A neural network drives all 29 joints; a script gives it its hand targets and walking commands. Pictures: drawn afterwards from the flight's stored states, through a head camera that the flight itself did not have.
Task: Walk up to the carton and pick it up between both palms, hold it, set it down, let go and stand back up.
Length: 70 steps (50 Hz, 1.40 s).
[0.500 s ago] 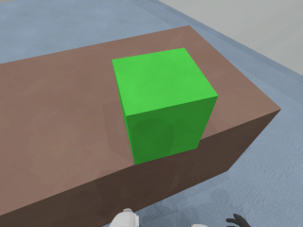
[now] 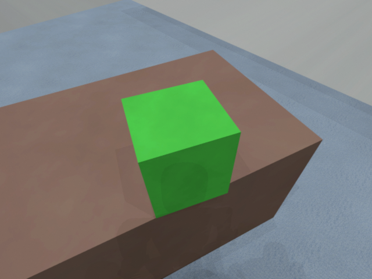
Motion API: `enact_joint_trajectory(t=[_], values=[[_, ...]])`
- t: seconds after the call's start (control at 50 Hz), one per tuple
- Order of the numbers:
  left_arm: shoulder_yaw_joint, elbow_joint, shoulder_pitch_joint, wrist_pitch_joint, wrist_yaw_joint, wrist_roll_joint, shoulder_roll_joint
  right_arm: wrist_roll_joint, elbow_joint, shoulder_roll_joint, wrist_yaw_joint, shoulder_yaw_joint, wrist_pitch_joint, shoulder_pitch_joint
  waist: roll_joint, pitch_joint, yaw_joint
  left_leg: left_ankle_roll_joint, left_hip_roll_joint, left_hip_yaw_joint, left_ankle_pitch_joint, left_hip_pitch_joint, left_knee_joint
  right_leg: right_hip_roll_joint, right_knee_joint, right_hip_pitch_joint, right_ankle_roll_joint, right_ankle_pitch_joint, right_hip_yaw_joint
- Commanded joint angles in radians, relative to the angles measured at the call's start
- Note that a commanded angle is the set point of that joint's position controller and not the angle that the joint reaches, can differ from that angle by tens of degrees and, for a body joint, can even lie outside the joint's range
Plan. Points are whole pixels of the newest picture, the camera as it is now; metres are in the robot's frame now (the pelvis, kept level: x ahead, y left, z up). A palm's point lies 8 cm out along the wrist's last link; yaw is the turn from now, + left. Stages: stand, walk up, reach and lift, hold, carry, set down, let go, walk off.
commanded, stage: walk up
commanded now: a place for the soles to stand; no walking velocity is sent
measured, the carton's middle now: (179, 150) +0.44 +0.04 +0.02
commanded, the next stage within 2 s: none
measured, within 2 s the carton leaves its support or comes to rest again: neither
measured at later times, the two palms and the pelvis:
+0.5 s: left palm out of the picture +0.01 +0.18 -0.14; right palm out of the picture +0.03 -0.34 -0.14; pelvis +0.00 -0.08 -0.01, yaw +7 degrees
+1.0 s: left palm out of the picture +0.06 +0.13 -0.14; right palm (317, 253) +0.22 -0.30 -0.14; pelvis +0.08 -0.12 -0.01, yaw +22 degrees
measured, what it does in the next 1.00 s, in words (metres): steps to the right, turning left: left foot, then right foot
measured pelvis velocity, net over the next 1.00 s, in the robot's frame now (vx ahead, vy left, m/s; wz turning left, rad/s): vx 0.08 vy -0.12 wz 0.38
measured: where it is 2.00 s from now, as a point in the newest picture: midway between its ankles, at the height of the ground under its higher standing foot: outside the picture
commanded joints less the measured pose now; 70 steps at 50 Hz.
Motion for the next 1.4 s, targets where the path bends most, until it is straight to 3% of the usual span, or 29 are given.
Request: enact_joint_trajectory(t=[0.0, 0.08, 0.1, 0.16, 0.26, 0.3, 0.34, 0.36, 0.38, 0.4, 0.46, 0.54, 0.62, 0.66, 0.7, 0.72, 0.74, 0.8, 0.86, 0.94, 0.96, 0.98, 1.0, 1.02, 1.08, 1.16, 1.2, 1.24, 1.38], values=[[0.03, -0.08, -0.023, -0.016, 0.008, -0.01, 0.158, -0.001, -0.08, -0.103, -0.007, -0.021, -0.016, -0.026, -0.065, -0.056, -0.002, 0.058, 0.041, -0.066, -0.091, 0.19, -0.114, -0.13, -0.297, -0.198, -0.073, -0.002, 0.149], [0.034, -0.054, -0.005, -0.012, 0.008, -0.005, 0.17, -0.006, -0.052, -0.119, -0.007, -0.023, -0.014, -0.002, -0.059, -0.013, -0.007, 0.052, 0.044, -0.08, -0.127, 0.178, -0.144, -0.111, -0.33, -0.229, -0.068, -0.118, 0.162], [0.047, -0.101, -0.032, 0.0, -0.007, 0.062, 0.207, -0.034, -0.03, -0.145, -0.027, -0.053, -0.022, 0.207, -0.089, -0.057, -0.042, 0.093, 0.09, -0.189, -0.369, 0.207, -0.197, -0.069, -0.212, -0.24, -0.049, -0.356, 0.046], [0.047, -0.119, 0.034, 0.022, -0.029, 0.094, 0.161, -0.037, -0.001, -0.273, -0.075, -0.1, -0.011, 0.281, 0.081, 0.005, -0.02, 0.236, 0.368, -0.674, -0.746, 0.15, -0.482, -0.031, 0.233, -0.356, -0.011, -0.29, 0.008], [0.061, -0.137, 0.059, 0.015, -0.04, 0.084, 0.164, -0.045, -0.055, -0.211, -0.091, -0.116, -0.04, 0.197, 0.165, -0.124, 0.014, 0.144, 0.278, -0.519, -0.542, 0.123, -0.438, -0.081, 0.262, -0.248, -0.001, -0.134, 0.028], [0.058, -0.131, 0.15, 0.017, -0.042, 0.049, 0.144, -0.054, -0.098, -0.238, -0.084, -0.118, -0.033, 0.072, 0.241, -0.141, 0.075, 0.106, 0.228, -0.399, -0.47, -0.006, -0.382, -0.078, 0.131, -0.089, -0.013, -0.115, 0.011], [0.081, -0.059, 0.381, 0.011, -0.039, 0.031, 0.158, -0.063, -0.144, -0.203, -0.06, -0.109, -0.01, -0.071, 0.194, -0.177, 0.213, -0.034, 0.054, -0.145, -0.488, -0.376, -0.189, -0.038, -0.081, 0.356, -0.055, 0.013, -0.017], [0.099, -0.046, 0.413, 0.006, -0.029, 0.031, 0.229, -0.058, -0.165, -0.108, -0.045, -0.074, 0.003, -0.051, -0.164, -0.154, 0.228, -0.055, -0.122, 0.001, -0.517, -0.479, 0.176, -0.182, -0.328, 0.339, -0.08, -0.19, 0.208], [0.088, -0.097, 0.206, 0.011, -0.006, 0.017, 0.292, -0.018, -0.174, -0.023, -0.043, -0.06, 0.002, 0.041, -0.219, -0.065, 0.135, -0.028, -0.189, -0.075, -0.52, -0.505, 0.403, -0.383, -0.484, 0.089, -0.092, -0.563, 0.575], [0.09, -0.118, 0.088, 0.017, 0.027, 0.013, 0.334, -0.013, -0.181, -0.094, -0.043, -0.081, 0.005, 0.039, -0.111, -0.009, 0.106, 0.003, -0.091, -0.192, -0.473, -0.408, 0.471, -0.475, -0.571, -0.124, -0.124, -0.748, 0.627], [0.053, -0.118, -0.002, -0.01, 0.048, 0.031, 0.259, -0.018, -0.11, -0.107, -0.019, -0.084, -0.007, 0.179, -0.128, 0.083, 0.013, 0.012, -0.066, -0.18, -0.287, -0.342, 0.498, -0.347, -0.497, -0.098, -0.1, -0.465, 0.37], [0.038, -0.089, 0.023, -0.039, 0.037, 0.039, 0.201, -0.045, -0.117, -0.103, -0.005, -0.075, -0.019, 0.18, -0.133, 0.097, 0.019, -0.001, -0.041, -0.165, -0.248, -0.297, 0.447, -0.394, -0.453, -0.053, -0.173, -0.299, 0.292], [0.038, -0.056, 0.08, -0.043, 0.037, 0.069, 0.219, -0.036, -0.148, -0.069, 0.001, -0.062, -0.032, 0.114, -0.159, 0.113, 0.038, 0.019, -0.054, -0.086, -0.264, -0.166, 0.206, -0.389, -0.348, 0.001, -0.153, 0.123, 0.141], [0.023, -0.042, 0.075, -0.031, 0.026, 0.069, 0.23, -0.03, -0.161, -0.054, -0.005, -0.056, -0.055, 0.163, -0.134, 0.059, -0.016, 0.053, -0.078, -0.064, -0.064, 0.077, 0.003, -0.349, -0.206, -0.088, -0.126, 0.368, 0.001], [-0.011, -0.044, 0.148, -0.029, 0.016, 0.054, 0.154, -0.046, -0.135, -0.131, -0.019, -0.086, -0.068, 0.299, 0.06, -0.115, -0.053, 0.108, -0.009, -0.306, 0.199, 0.361, -0.061, -0.245, 0.103, -0.179, -0.039, 0.414, -0.141], [-0.011, -0.087, 0.145, -0.024, 0.013, 0.04, 0.166, -0.028, -0.133, -0.217, -0.023, -0.115, -0.065, 0.356, 0.147, -0.175, -0.074, 0.267, 0.197, -0.68, 0.198, 0.389, -0.15, -0.07, 0.37, -0.287, 0.028, 0.153, -0.187], [0.011, -0.1, 0.107, -0.003, 0.018, 0.026, 0.192, -0.008, -0.101, -0.219, -0.025, -0.127, -0.054, 0.398, 0.155, -0.164, -0.093, 0.374, 0.288, -0.843, 0.046, 0.39, -0.232, -0.03, 0.427, -0.336, 0.029, -0.327, -0.07], [0.008, -0.145, 0.016, 0.012, 0.01, 0.03, 0.152, -0.012, -0.147, -0.196, -0.061, -0.112, -0.038, 0.326, 0.06, -0.094, -0.091, 0.319, 0.241, -0.7, 0.028, 0.402, -0.238, -0.079, 0.502, -0.491, 0.03, -0.316, 0.025], [0.002, -0.137, 0.079, -0.006, 0.013, 0.026, 0.118, -0.014, -0.193, -0.13, -0.058, -0.078, -0.04, 0.112, 0.144, -0.079, -0.008, 0.251, 0.15, -0.5, 0.111, 0.13, -0.213, -0.107, 0.302, -0.271, 0.033, -0.203, 0.036], [0.014, -0.088, 0.205, -0.032, 0.012, 0.016, 0.098, -0.015, -0.179, -0.117, -0.03, -0.047, -0.016, -0.043, 0.116, -0.159, 0.092, 0.107, -0.005, -0.271, 0.252, -0.074, 0.027, -0.038, -0.099, 0.137, 0.004, 0.312, -0.096], [0.022, -0.105, 0.185, -0.037, 0.018, 0.023, 0.132, -0.01, -0.175, -0.101, -0.021, -0.041, -0.01, -0.027, 0.069, -0.153, 0.084, 0.071, -0.029, -0.251, 0.196, -0.112, 0.088, -0.071, -0.125, 0.148, -0.015, 0.383, -0.025], [0.033, -0.138, 0.143, -0.043, 0.024, 0.038, 0.197, 0.003, -0.174, -0.06, -0.013, -0.031, -0.007, 0.044, -0.072, -0.155, 0.038, 0.024, -0.104, -0.202, 0.03, -0.153, 0.201, -0.235, -0.223, 0.105, -0.066, 0.349, 0.211], [0.067, -0.167, 0.059, -0.031, 0.036, 0.013, 0.289, 0.001, -0.17, -0.092, -0.025, -0.053, 0.011, 0.09, -0.149, -0.105, 0.011, -0.02, -0.144, -0.142, -0.371, -0.046, 0.317, -0.458, -0.37, -0.098, -0.217, 0.219, 0.423], [0.076, -0.172, -0.027, -0.026, 0.045, 0.004, 0.302, -0.013, -0.144, -0.098, -0.03, -0.059, 0.025, 0.098, -0.188, -0.034, -0.009, -0.031, -0.102, -0.16, -0.41, -0.023, 0.431, -0.517, -0.412, -0.19, -0.293, 0.106, 0.519], [0.063, -0.161, -0.013, -0.031, 0.05, 0.019, 0.239, -0.014, -0.12, -0.093, -0.02, -0.061, 0.013, 0.031, -0.203, 0.049, 0.036, -0.025, -0.068, -0.171, -0.415, -0.141, 0.362, -0.415, -0.359, -0.093, -0.236, 0.27, 0.338], [0.061, -0.16, -0.094, -0.032, 0.038, 0.035, 0.223, -0.013, -0.096, -0.057, -0.009, -0.059, -0.007, 0.102, -0.271, -0.053, -0.03, 0.001, -0.037, -0.101, -0.182, 0.081, 0.063, -0.33, -0.241, -0.064, -0.157, 0.462, 0.138], [0.041, -0.162, -0.094, -0.028, 0.021, 0.036, 0.176, -0.019, -0.08, -0.088, -0.007, -0.069, -0.024, 0.122, -0.17, -0.138, -0.032, 0.036, 0.001, -0.177, 0.135, 0.28, -0.133, -0.243, -0.105, -0.093, -0.094, 0.475, 0.047], [0.018, -0.165, -0.047, -0.017, 0.014, 0.007, 0.102, 0.009, -0.087, -0.169, -0.006, -0.079, -0.022, 0.038, -0.006, -0.186, 0.027, 0.145, 0.106, -0.36, 0.107, 0.103, -0.166, -0.082, -0.068, 0.036, -0.042, 0.129, -0.038], [0.027, -0.11, -0.049, -0.021, 0.012, 0.016, 0.161, -0.004, -0.042, -0.127, -0.003, -0.048, -0.013, 0.059, -0.037, -0.155, 0.013, 0.058, 0.005, -0.197, 0.038, 0.137, -0.126, -0.185, -0.237, 0.047, -0.084, 0.164, 0.024]])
